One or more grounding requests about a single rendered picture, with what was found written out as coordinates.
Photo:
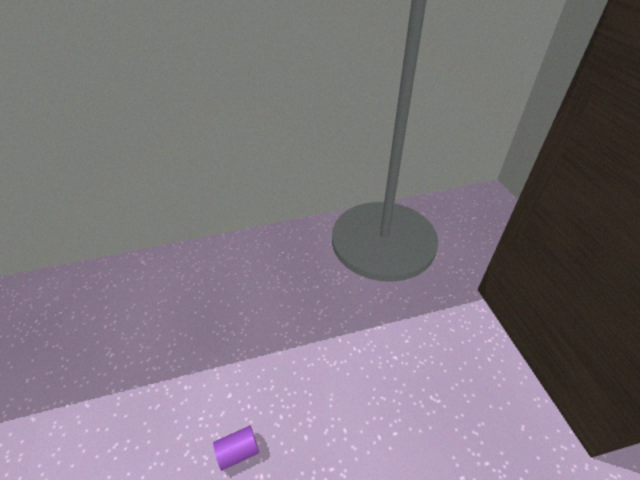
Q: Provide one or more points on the can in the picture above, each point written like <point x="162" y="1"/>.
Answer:
<point x="235" y="448"/>

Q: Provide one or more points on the coat stand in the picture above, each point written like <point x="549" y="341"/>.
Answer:
<point x="385" y="241"/>

